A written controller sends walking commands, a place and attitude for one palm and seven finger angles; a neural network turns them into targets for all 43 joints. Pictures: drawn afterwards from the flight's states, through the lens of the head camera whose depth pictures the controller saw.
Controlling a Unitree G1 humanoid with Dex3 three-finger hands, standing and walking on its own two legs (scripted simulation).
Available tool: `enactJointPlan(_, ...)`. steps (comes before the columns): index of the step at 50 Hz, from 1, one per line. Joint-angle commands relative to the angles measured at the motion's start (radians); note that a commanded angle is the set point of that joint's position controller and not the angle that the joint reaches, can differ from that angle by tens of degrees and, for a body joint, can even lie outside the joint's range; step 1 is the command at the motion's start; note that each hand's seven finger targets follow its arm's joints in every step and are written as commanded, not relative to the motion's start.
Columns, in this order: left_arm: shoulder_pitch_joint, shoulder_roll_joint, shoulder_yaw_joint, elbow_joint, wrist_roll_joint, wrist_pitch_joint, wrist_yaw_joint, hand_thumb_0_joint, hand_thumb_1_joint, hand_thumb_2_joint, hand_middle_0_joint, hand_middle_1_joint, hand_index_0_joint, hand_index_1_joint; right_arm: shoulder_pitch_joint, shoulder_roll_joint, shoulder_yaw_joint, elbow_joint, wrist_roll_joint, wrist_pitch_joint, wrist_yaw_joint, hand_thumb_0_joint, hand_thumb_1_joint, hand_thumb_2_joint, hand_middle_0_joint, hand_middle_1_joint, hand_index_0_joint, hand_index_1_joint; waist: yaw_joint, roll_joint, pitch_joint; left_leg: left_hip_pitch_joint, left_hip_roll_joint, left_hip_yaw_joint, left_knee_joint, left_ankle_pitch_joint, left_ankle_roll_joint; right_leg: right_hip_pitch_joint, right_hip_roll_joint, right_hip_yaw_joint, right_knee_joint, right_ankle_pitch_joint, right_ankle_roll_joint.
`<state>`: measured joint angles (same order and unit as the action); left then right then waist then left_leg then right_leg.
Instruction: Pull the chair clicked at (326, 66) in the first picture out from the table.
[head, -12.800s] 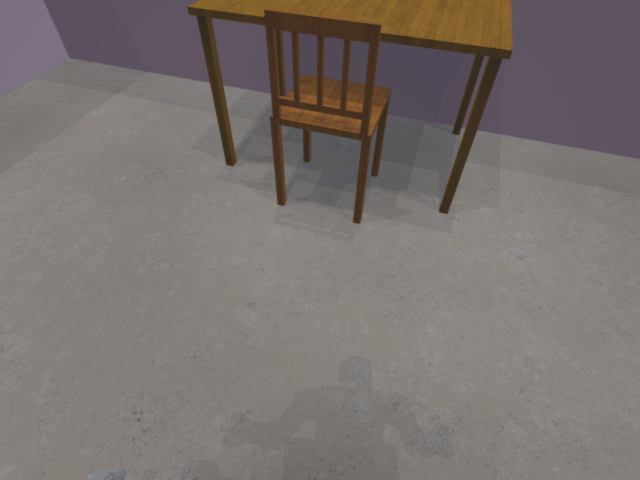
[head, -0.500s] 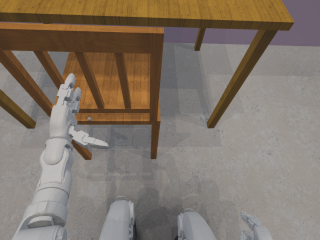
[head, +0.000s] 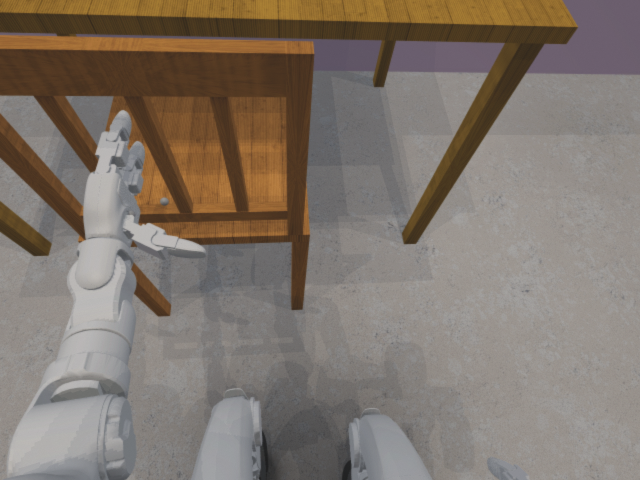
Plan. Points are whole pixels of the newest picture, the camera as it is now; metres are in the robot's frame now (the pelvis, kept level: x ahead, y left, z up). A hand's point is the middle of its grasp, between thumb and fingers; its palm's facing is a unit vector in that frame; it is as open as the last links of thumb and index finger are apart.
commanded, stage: push the fingers through the gap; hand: left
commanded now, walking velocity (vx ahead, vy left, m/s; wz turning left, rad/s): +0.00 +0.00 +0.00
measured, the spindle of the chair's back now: (165, 161) +0.52 +0.20 +0.02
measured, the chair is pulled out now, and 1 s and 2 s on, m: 0.00 0.00 0.00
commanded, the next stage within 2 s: hook a spindle and tug to test in 0.86 s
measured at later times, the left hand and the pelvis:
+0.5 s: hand (164, 170) +0.49 +0.19 +0.03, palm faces +0.06 -1.00 -0.03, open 17.0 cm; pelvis +0.00 +0.01 -0.01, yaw -1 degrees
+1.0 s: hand (171, 169) +0.49 +0.18 +0.04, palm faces +0.06 -1.00 -0.03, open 16.9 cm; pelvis +0.00 +0.01 +0.00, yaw -1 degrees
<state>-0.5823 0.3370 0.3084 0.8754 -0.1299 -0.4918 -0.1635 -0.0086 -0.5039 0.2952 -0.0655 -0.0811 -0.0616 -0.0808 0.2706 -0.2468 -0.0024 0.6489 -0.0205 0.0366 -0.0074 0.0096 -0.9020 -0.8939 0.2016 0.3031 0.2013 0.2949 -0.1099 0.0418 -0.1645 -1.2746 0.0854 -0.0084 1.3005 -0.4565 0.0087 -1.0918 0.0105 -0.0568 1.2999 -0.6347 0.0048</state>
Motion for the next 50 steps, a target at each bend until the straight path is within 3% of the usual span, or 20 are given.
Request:
enactJointPlan(1,-0.373,0.225,0.060,-0.141,0.003,-0.067,0.002,0.000,-0.500,0.300,-0.060,-0.080,-0.060,-0.080,0.108,-0.175,-0.057,-0.068,-0.002,-0.008,-0.009,0.000,-0.900,-0.900,0.200,0.300,0.200,0.300,-0.019,0.033,-0.436,0.519,-0.039,-0.045,-0.110,0.236,0.015,0.000,0.030,0.010,-0.200,0.292,-0.027)
enactJointPlan(3,-0.426,0.214,0.047,-0.137,0.006,-0.070,-0.004,0.000,-0.500,0.300,-0.060,-0.080,-0.060,-0.080,0.111,-0.171,-0.056,-0.069,-0.004,-0.003,-0.006,0.000,-0.900,-0.900,0.200,0.300,0.200,0.300,-0.023,0.068,-0.440,0.517,-0.042,-0.043,-0.103,0.233,0.017,-0.006,0.030,0.012,-0.198,0.290,-0.029)
enactJointPlan(5,-0.452,0.229,0.056,-0.108,0.009,-0.072,-0.004,0.000,-0.500,0.300,-0.060,-0.080,-0.060,-0.080,0.119,-0.177,-0.055,-0.067,-0.006,0.001,-0.005,0.000,-0.900,-0.900,0.200,0.300,0.200,0.300,-0.032,0.059,-0.438,0.519,-0.040,-0.051,-0.101,0.225,0.018,-0.025,0.033,0.008,-0.194,0.274,-0.030)
enactJointPlan(10,-0.498,0.245,0.064,-0.134,0.014,-0.086,-0.008,0.000,-0.500,0.300,-0.060,-0.080,-0.060,-0.080,0.133,-0.177,-0.057,-0.065,-0.013,0.014,-0.001,0.000,-0.900,-0.900,0.200,0.300,0.200,0.300,-0.030,0.113,-0.513,0.583,-0.037,-0.057,-0.093,0.302,0.015,-0.025,0.035,0.005,-0.177,0.323,-0.034)
enactJointPlan(14,-0.497,0.269,0.083,-0.068,0.022,-0.062,-0.008,0.000,-0.500,0.300,-0.060,-0.080,-0.060,-0.080,0.143,-0.180,-0.056,-0.058,-0.011,0.030,0.002,0.000,-0.900,-0.900,0.200,0.300,0.200,0.300,-0.038,0.070,-0.473,0.526,-0.035,-0.051,-0.083,0.276,0.018,-0.020,0.037,0.007,-0.184,0.318,-0.028)
enactJointPlan(20,-0.612,0.268,0.068,-0.068,0.035,-0.071,0.002,0.000,-0.500,0.300,-0.060,-0.080,-0.060,-0.080,0.160,-0.182,-0.054,-0.054,-0.018,0.037,0.003,0.000,-0.900,-0.900,0.200,0.300,0.200,0.300,-0.062,0.114,-0.492,0.568,-0.031,-0.071,-0.081,0.285,0.017,-0.078,0.040,-0.001,-0.171,0.297,-0.033)
enactJointPlan(23,-0.632,0.280,0.073,-0.047,0.048,-0.069,0.008,0.000,-0.500,0.300,-0.060,-0.080,-0.060,-0.080,0.171,-0.185,-0.054,-0.048,-0.021,0.044,0.006,0.000,-0.900,-0.900,0.200,0.300,0.200,0.300,-0.062,0.132,-0.502,0.592,-0.028,-0.078,-0.081,0.301,0.012,-0.094,0.041,-0.006,-0.169,0.295,-0.035)
enactJointPlan(25,-0.613,0.246,0.053,-0.023,0.050,-0.059,0.007,0.000,-0.500,0.300,-0.060,-0.080,-0.060,-0.080,0.177,-0.183,-0.056,-0.051,-0.022,0.048,0.011,0.000,-0.900,-0.900,0.200,0.300,0.200,0.300,-0.065,0.139,-0.506,0.601,-0.028,-0.081,-0.081,0.301,0.012,-0.110,0.041,-0.011,-0.164,0.290,-0.037)
enactJointPlan(26,-0.602,0.286,0.087,-0.010,0.052,-0.053,0.012,0.000,-0.500,0.300,-0.060,-0.080,-0.060,-0.080,0.181,-0.190,-0.055,-0.050,-0.023,0.053,0.011,0.000,-0.900,-0.900,0.200,0.300,0.200,0.300,-0.056,0.125,-0.499,0.596,-0.025,-0.084,-0.083,0.303,0.011,-0.107,0.040,-0.012,-0.165,0.292,-0.037)
enactJointPlan(28,-0.564,0.283,0.090,-0.018,0.051,-0.044,0.016,0.000,-0.500,0.300,-0.060,-0.080,-0.060,-0.080,0.178,-0.186,-0.053,-0.065,-0.022,0.061,0.015,0.000,-0.900,-0.900,0.200,0.300,0.200,0.300,-0.042,0.122,-0.521,0.583,-0.030,-0.076,-0.086,0.318,0.013,-0.071,0.042,-0.009,-0.168,0.310,-0.037)
enactJointPlan(30,-0.580,0.267,0.074,-0.029,0.053,-0.044,0.019,0.000,-0.500,0.300,-0.060,-0.080,-0.060,-0.080,0.183,-0.183,-0.052,-0.066,-0.022,0.065,0.018,0.000,-0.900,-0.900,0.200,0.300,0.200,0.300,-0.054,0.116,-0.511,0.583,-0.028,-0.078,-0.087,0.324,0.014,-0.074,0.042,-0.010,-0.164,0.317,-0.036)
enactJointPlan(32,-0.567,0.293,0.101,-0.051,0.054,-0.047,0.029,0.000,-0.500,0.300,-0.060,-0.080,-0.060,-0.080,0.180,-0.186,-0.055,-0.071,-0.021,0.070,0.019,0.000,-0.900,-0.900,0.200,0.300,0.200,0.300,-0.042,0.120,-0.520,0.587,-0.028,-0.074,-0.089,0.318,0.012,-0.068,0.042,-0.008,-0.170,0.314,-0.035)
enactJointPlan(34,-0.589,0.287,0.095,-0.069,0.053,-0.053,0.034,0.000,-0.500,0.300,-0.060,-0.080,-0.060,-0.080,0.178,-0.181,-0.054,-0.071,-0.022,0.070,0.019,0.000,-0.900,-0.900,0.200,0.300,0.200,0.300,-0.054,0.100,-0.513,0.564,-0.030,-0.065,-0.086,0.308,0.018,-0.045,0.043,-0.002,-0.178,0.322,-0.030)
enactJointPlan(37,-0.583,0.304,0.102,-0.101,0.057,-0.070,0.036,0.000,-0.500,0.300,-0.060,-0.080,-0.060,-0.080,0.178,-0.181,-0.053,-0.072,-0.022,0.070,0.018,0.000,-0.900,-0.900,0.200,0.300,0.200,0.300,-0.044,0.127,-0.537,0.596,-0.027,-0.070,-0.092,0.327,0.012,-0.044,0.044,-0.004,-0.171,0.329,-0.034)
enactJointPlan(40,-0.572,0.247,0.064,-0.075,0.053,-0.066,0.035,0.000,-0.500,0.300,-0.060,-0.080,-0.060,-0.080,0.184,-0.177,-0.056,-0.066,-0.020,0.069,0.021,0.000,-0.900,-0.900,0.200,0.300,0.200,0.300,-0.061,0.110,-0.505,0.603,-0.027,-0.075,-0.098,0.321,0.013,-0.059,0.045,-0.009,-0.180,0.323,-0.033)
enactJointPlan(42,-0.579,0.272,0.078,-0.068,0.056,-0.062,0.037,0.000,-0.500,0.300,-0.060,-0.080,-0.060,-0.080,0.182,-0.183,-0.057,-0.060,-0.021,0.072,0.018,0.000,-0.900,-0.900,0.200,0.300,0.200,0.300,-0.057,0.123,-0.499,0.597,-0.026,-0.073,-0.094,0.314,0.012,-0.070,0.044,-0.007,-0.179,0.319,-0.033)
enactJointPlan(45,-0.575,0.240,0.054,-0.073,0.050,-0.065,0.035,0.000,-0.500,0.300,-0.060,-0.080,-0.060,-0.080,0.182,-0.180,-0.057,-0.064,-0.020,0.071,0.020,0.000,-0.900,-0.900,0.200,0.300,0.200,0.300,-0.059,0.120,-0.499,0.611,-0.029,-0.074,-0.103,0.316,0.012,-0.064,0.044,-0.009,-0.183,0.319,-0.035)
enactJointPlan(46,-0.554,0.251,0.069,-0.073,0.052,-0.068,0.037,0.000,-0.500,0.300,-0.060,-0.080,-0.060,-0.080,0.178,-0.179,-0.058,-0.066,-0.020,0.073,0.020,0.000,-0.900,-0.900,0.200,0.300,0.200,0.300,-0.046,0.127,-0.505,0.616,-0.029,-0.072,-0.103,0.320,0.009,-0.063,0.043,-0.010,-0.183,0.319,-0.036)
enactJointPlan(48,-0.538,0.249,0.071,-0.056,0.049,-0.066,0.038,0.000,-0.500,0.300,-0.060,-0.080,-0.060,-0.080,0.173,-0.178,-0.057,-0.066,-0.019,0.073,0.021,0.000,-0.900,-0.900,0.200,0.300,0.200,0.300,-0.051,0.092,-0.486,0.582,-0.032,-0.065,-0.100,0.304,0.013,-0.043,0.043,-0.004,-0.192,0.322,-0.032)
enactJointPlan(50,-0.578,0.243,0.053,-0.029,0.055,-0.067,0.038,0.000,-0.500,0.300,-0.095,-0.190,-0.095,-0.190,0.176,-0.178,-0.054,-0.061,-0.019,0.072,0.021,0.000,-0.900,-0.900,0.200,0.300,0.200,0.300,-0.066,0.094,-0.447,0.556,-0.032,-0.068,-0.100,0.261,0.015,-0.069,0.042,-0.004,-0.189,0.288,-0.033)
